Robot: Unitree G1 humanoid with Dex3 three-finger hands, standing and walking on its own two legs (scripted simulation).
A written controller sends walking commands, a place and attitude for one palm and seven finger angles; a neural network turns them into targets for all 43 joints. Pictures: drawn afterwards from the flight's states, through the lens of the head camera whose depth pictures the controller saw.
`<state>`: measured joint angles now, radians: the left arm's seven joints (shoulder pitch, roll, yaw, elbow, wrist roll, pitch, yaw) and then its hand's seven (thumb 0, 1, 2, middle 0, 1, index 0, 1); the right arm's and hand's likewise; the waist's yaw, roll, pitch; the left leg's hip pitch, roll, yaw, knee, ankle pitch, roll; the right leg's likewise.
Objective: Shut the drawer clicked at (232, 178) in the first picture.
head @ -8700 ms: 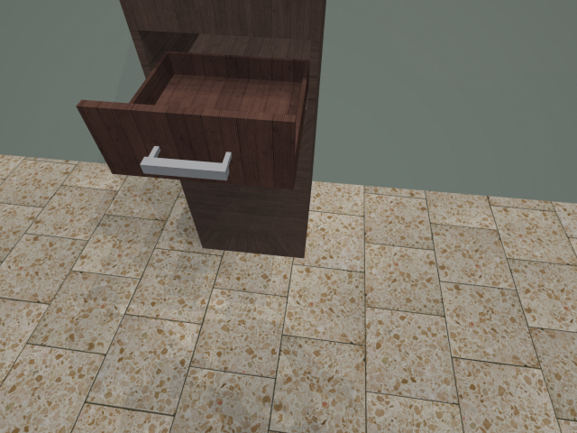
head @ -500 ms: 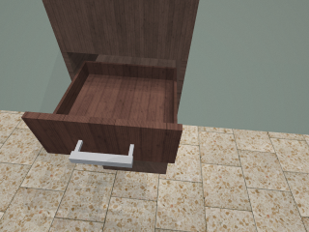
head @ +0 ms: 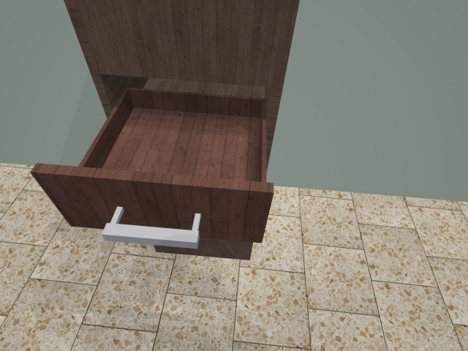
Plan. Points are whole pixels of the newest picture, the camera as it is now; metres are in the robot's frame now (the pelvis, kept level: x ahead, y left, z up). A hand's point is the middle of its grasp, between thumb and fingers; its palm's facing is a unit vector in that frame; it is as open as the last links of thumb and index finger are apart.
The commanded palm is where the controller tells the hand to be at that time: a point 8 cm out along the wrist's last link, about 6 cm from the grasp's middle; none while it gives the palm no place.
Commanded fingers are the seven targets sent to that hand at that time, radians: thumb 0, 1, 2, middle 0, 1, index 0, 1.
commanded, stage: raise the hand and make a fist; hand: left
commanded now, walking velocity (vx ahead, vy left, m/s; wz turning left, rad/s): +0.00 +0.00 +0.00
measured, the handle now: (155, 225) +0.31 +0.16 +0.04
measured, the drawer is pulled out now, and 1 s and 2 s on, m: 0.30 0.30 0.30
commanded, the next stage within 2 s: bring the fist close to the handle in 1.84 s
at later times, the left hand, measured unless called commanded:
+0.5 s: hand (143, 346) +0.13 +0.14 +0.00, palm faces +0.07 -1.00 -0.05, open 5.3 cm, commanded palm +0.10 +0.20 +0.01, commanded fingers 0.00 0.90 0.90 -0.78 -0.93 -0.78 -0.93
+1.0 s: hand (141, 325) +0.15 +0.14 +0.06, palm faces +0.00 -1.00 -0.06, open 3.2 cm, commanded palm +0.09 +0.18 +0.08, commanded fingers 0.00 0.90 0.90 -1.28 -1.47 -1.28 -1.47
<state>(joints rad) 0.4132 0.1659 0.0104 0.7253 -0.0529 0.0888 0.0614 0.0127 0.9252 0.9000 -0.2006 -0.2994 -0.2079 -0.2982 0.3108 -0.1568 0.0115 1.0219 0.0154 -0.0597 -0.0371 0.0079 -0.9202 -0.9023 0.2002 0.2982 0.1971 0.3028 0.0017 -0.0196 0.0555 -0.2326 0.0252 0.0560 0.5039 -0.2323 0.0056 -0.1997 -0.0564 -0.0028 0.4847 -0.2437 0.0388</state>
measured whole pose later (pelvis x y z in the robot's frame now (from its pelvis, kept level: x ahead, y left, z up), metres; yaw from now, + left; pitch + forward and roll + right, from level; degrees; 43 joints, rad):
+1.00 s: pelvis +0.01 -0.02 -0.05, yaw +2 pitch +6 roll -1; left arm 0.80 0.21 0.07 -0.49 -0.25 -0.28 -0.24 0.01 0.90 0.90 -1.09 -1.26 -1.09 -1.26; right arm 0.25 -0.22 -0.04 0.49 0.07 -0.28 -0.05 0.01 -0.90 -0.90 0.20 0.30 0.19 0.30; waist 0.03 0.04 -0.11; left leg -0.59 0.05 -0.02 0.94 -0.45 -0.02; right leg -0.53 -0.04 -0.06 0.91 -0.48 0.02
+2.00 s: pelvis +0.02 -0.04 -0.03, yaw +3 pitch +0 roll -1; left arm 0.73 0.25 0.12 -0.65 -0.26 -0.02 -0.23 0.01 0.90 0.90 -1.40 -1.60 -1.40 -1.60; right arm 0.24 -0.22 0.05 0.53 0.09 -0.39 -0.06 0.01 -0.90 -0.90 0.20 0.30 0.20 0.30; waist 0.06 0.07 -0.10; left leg -0.37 0.06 -0.03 0.76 -0.39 -0.05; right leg -0.31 -0.02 -0.07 0.75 -0.43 0.00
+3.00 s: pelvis +0.02 -0.03 -0.05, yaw +2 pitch +8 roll +0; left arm 0.51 0.17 0.01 -0.29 -0.18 -0.24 -0.14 0.01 0.90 0.90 -1.40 -1.60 -1.40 -1.60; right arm 0.26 -0.23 0.01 0.50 0.03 -0.20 -0.03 0.01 -0.90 -0.90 0.20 0.30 0.20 0.30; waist -0.02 0.04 -0.09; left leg -0.63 0.05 -0.02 0.94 -0.45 -0.03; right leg -0.57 -0.04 -0.05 0.94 -0.50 0.01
